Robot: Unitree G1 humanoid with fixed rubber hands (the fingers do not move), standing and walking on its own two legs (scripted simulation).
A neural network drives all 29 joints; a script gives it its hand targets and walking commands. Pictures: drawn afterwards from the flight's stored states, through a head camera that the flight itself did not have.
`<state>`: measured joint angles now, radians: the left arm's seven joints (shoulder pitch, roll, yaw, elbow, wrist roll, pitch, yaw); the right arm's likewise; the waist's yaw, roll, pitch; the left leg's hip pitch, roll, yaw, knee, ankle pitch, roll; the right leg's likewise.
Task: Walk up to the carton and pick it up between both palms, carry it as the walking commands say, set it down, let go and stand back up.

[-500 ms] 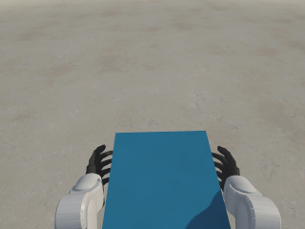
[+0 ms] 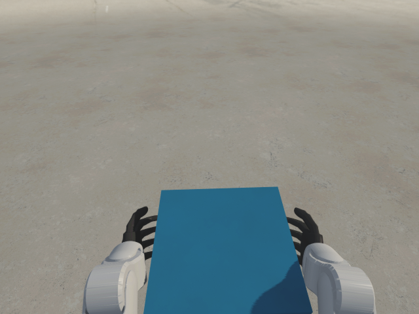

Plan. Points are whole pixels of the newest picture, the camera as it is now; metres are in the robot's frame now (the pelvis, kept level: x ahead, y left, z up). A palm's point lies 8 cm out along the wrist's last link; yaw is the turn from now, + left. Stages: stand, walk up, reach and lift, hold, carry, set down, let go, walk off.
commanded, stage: carry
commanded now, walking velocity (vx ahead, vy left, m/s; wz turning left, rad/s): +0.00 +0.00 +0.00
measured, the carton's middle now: (221, 273) +0.24 +0.00 +0.02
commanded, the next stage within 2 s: none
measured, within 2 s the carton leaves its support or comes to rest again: neither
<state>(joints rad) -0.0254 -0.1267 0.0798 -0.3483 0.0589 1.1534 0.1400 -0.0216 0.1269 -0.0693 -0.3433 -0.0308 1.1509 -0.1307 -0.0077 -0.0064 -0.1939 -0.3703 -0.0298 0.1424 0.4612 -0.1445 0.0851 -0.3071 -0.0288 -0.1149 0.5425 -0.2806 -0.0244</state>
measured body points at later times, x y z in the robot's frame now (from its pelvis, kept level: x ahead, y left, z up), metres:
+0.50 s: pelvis +0.01 -0.02 +0.00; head -0.03 -0.03 +0.45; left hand +0.27 +0.13 +0.08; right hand +0.27 -0.18 +0.07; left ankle +0.06 +0.07 -0.73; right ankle +0.00 -0.10 -0.73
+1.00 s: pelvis +0.03 -0.04 +0.00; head +0.01 -0.04 +0.45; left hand +0.31 +0.12 +0.06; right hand +0.30 -0.19 +0.06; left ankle +0.06 +0.07 -0.73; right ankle +0.00 -0.10 -0.73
